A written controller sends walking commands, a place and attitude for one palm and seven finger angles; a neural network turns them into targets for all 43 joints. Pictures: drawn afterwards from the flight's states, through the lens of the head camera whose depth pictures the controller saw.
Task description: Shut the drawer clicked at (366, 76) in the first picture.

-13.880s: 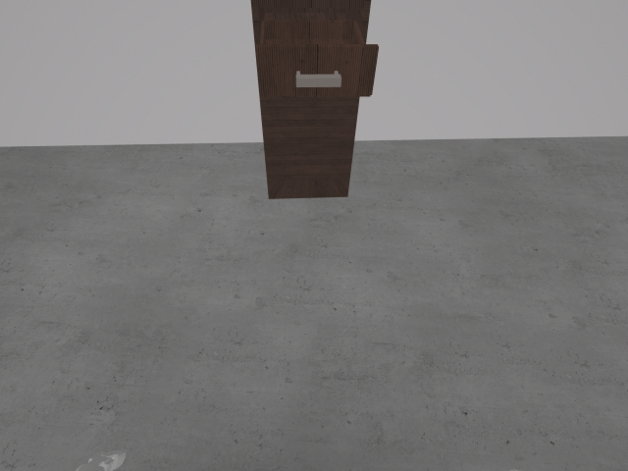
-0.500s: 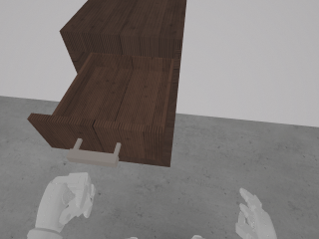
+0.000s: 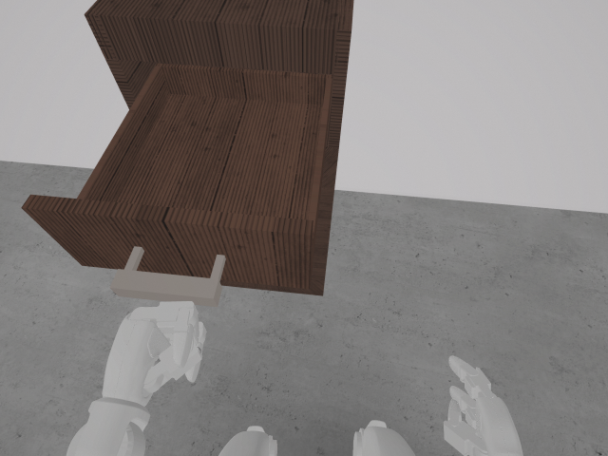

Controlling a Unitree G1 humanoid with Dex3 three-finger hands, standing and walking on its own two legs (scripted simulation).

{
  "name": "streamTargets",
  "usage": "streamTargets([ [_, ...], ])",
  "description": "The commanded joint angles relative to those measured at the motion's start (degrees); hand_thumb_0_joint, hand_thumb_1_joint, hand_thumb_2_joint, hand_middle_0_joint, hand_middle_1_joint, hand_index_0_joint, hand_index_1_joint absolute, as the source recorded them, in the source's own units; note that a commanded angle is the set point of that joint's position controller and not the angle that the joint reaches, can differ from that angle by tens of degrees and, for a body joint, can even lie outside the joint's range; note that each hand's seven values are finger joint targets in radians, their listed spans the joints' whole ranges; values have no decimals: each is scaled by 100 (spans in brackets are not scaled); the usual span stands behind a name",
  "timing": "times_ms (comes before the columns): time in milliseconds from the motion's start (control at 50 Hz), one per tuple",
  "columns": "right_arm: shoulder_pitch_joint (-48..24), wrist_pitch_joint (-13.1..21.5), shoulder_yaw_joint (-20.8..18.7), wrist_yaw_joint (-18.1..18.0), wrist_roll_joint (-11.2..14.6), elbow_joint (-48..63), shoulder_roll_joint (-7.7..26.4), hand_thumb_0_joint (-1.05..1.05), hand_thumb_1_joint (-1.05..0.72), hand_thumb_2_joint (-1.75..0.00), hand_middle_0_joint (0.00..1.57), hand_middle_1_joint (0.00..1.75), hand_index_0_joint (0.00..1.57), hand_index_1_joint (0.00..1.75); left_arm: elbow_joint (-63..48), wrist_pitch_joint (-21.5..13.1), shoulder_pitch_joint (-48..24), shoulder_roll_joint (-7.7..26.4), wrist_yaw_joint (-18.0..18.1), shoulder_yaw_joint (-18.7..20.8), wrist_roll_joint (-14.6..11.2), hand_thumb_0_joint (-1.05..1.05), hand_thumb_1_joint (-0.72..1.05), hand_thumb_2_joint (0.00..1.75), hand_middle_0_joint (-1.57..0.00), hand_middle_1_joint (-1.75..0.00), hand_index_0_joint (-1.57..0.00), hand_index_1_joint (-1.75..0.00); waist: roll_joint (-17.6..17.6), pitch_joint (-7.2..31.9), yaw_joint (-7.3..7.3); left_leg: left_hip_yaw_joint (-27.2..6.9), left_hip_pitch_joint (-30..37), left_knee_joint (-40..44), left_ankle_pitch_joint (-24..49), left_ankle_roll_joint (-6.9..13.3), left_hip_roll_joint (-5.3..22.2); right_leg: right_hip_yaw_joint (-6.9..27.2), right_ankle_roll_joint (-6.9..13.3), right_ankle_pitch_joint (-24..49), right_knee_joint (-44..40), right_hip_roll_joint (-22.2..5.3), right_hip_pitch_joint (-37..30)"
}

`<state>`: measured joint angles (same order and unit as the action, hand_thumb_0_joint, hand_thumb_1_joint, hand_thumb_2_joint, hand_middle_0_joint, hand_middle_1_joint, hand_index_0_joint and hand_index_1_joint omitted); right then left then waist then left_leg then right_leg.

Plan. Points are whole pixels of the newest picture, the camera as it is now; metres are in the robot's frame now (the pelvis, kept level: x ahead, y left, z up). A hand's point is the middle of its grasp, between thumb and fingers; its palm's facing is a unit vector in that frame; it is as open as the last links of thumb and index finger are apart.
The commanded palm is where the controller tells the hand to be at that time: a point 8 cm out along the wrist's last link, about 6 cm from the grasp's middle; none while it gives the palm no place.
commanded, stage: bring the fist close to the handle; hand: left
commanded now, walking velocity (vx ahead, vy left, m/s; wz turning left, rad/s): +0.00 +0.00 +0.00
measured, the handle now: (173, 272) +0.33 +0.18 +0.06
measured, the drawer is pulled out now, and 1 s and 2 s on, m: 0.29 0.27 0.13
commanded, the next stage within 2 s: push the drawer shut in 0.26 s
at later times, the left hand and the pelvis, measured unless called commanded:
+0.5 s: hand (197, 346) +0.24 +0.13 +0.05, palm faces -0.09 -0.99 -0.06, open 3.3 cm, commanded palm +0.23 +0.20 +0.06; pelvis +0.01 -0.01 +0.00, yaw +0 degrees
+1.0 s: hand (199, 316) +0.28 +0.14 +0.05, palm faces -0.11 -0.99 -0.07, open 3.0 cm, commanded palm +0.28 +0.19 +0.06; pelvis -0.02 -0.01 +0.00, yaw +1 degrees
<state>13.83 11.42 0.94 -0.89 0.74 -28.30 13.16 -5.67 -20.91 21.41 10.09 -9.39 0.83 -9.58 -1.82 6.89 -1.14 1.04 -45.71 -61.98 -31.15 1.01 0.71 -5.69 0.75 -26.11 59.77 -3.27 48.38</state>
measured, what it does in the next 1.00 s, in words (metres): stands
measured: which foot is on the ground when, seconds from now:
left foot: down 0.00-1.00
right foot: down 0.00-1.00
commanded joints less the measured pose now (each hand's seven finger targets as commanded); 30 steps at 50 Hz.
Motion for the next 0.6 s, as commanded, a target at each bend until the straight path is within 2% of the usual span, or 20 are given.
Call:
streamTargets([
  [0,-163,174,-335,-96,51,941,739,0,-90,-90,20,30,20,30,-1206,-286,-196,635,137,490,-70,0,90,90,-140,-160,-140,-160,293,1345,-46,-302,451,995,1791,-26,-65,178,55,1239,-746,261,-1339],
  [20,-165,150,-324,-96,59,956,729,0,-90,-90,20,30,20,30,-1122,-273,-255,489,139,385,-62,0,90,90,-140,-160,-140,-160,343,1248,-90,-290,406,985,1656,-23,-67,187,39,1137,-769,262,-1263],
  [60,-187,118,-320,-94,64,988,720,0,-90,-90,20,30,20,30,-1044,-252,-161,443,147,402,-96,0,90,90,-140,-160,-140,-160,272,1183,-34,-267,322,1006,1512,-26,-90,210,44,1010,-810,252,-1293],
  [80,-173,104,-320,-94,76,987,724,0,-90,-90,20,30,20,30,-1028,-243,-198,473,137,437,-127,0,90,90,-140,-160,-140,-160,296,1154,-67,-252,310,997,1469,-22,-99,224,38,998,-850,247,-1305],
  [100,-180,84,-321,-105,82,981,749,0,-90,-90,20,30,20,30,-999,-239,-157,573,133,529,-105,0,90,90,-140,-160,-140,-160,284,1199,-33,-256,318,1000,1522,-17,-92,218,54,1014,-834,253,-1330],
  [120,-170,85,-313,-100,73,1005,728,0,-90,-90,20,30,20,30,-1069,-249,-193,482,97,437,-136,0,90,90,-140,-160,-140,-160,192,1337,-39,-233,372,991,1562,-12,-111,253,46,1094,-843,241,-1417],
  [140,-148,83,-332,-104,83,1011,722,0,-90,-90,20,30,20,30,-1119,-264,-108,566,75,517,-144,0,90,90,-140,-160,-140,-160,205,1388,-14,-222,402,990,1657,-17,-103,260,47,1210,-850,231,-1500],
  [160,-145,92,-320,-99,82,1022,713,0,-90,-90,20,30,20,30,-1239,-288,-113,524,37,444,-167,0,90,90,-140,-160,-140,-160,45,1460,-20,-213,471,991,1760,-16,-114,258,52,1347,-836,224,-1550],
  [180,-120,92,-333,-101,89,1005,710,0,-90,-90,20,30,20,30,-1232,-300,2,608,22,525,-180,0,90,90,-140,-160,-140,-160,90,1482,-8,-221,522,993,1878,-21,-95,251,58,1462,-834,231,-1590],
  [200,-138,87,-318,-102,80,1017,707,0,-90,-90,20,30,20,30,-1346,-324,28,565,-2,443,-184,0,90,90,-140,-160,-140,-160,-32,1511,-19,-221,561,981,1990,-6,-103,246,64,1572,-825,232,-1601],
  [280,-131,114,-329,-110,86,960,708,0,-90,-90,20,30,20,30,-1257,-412,-121,555,-35,414,-200,0,90,90,-140,-160,-140,-160,49,1255,-130,-235,484,942,1764,-17,-87,242,42,1340,-855,237,-1382],
  [340,-141,109,-332,-86,78,978,701,0,-90,-90,20,30,20,30,-1188,-419,67,428,-20,316,-193,0,90,90,-140,-160,-140,-160,64,1178,-112,-255,471,954,1759,-21,-97,208,49,1313,-837,240,-1334],
  [380,-134,97,-344,-100,75,969,741,0,-90,-90,20,30,20,30,-1100,-404,-83,549,-6,424,-167,0,90,90,-140,-160,-140,-160,165,1177,-128,-248,390,912,1713,-17,-94,236,41,1277,-830,234,-1315],
  [420,-114,76,-326,-120,60,932,763,0,-90,-90,20,30,20,30,-1030,-405,-521,640,16,447,-118,0,90,90,-140,-160,-140,-160,177,1147,-205,-240,316,839,1588,4,-99,277,29,1167,-826,229,-1204],
  [440,-105,75,-331,-129,55,913,768,0,-90,-90,20,30,20,30,-980,-417,-647,715,26,556,-127,0,90,90,-140,-160,-140,-160,189,1176,-186,-232,269,821,1550,2,-103,310,31,1126,-825,223,-1235],
  [480,-118,80,-309,-132,60,913,762,0,-90,-90,20,30,20,30,-968,-440,-861,662,13,507,-136,0,90,90,-140,-160,-140,-160,68,1271,-177,-239,309,822,1544,2,-112,312,42,1105,-805,221,-1234],
  [500,-124,78,-320,-148,60,881,779,0,-90,-90,20,30,20,30,-1001,-452,-1021,802,27,645,-161,0,90,90,-140,-160,-140,-160,93,1390,-178,-224,327,787,1611,16,-107,350,41,1183,-811,220,-1315],
  [520,-101,75,-324,-146,62,870,761,0,-90,-90,20,30,20,30,-945,-448,-942,799,19,711,-177,0,90,90,-140,-160,-140,-160,-26,1537,-110,-210,417,820,1745,5,-115,346,49,1342,-793,217,-1424],
  [540,-104,82,-309,-133,63,891,749,0,-90,-90,20,30,20,30,-955,-431,-919,712,-14,640,-220,0,90,90,-140,-160,-140,-160,0,1624,-94,-211,458,857,1827,-2,-123,340,48,1460,-802,207,-1549],
  [580,-119,94,-302,-133,82,874,760,0,-90,-90,20,30,20,30,-1028,-401,-1158,659,-48,550,-270,0,90,90,-140,-160,-140,-160,-86,1638,-163,-213,527,861,1878,-8,-118,314,33,1526,-817,200,-1511],
])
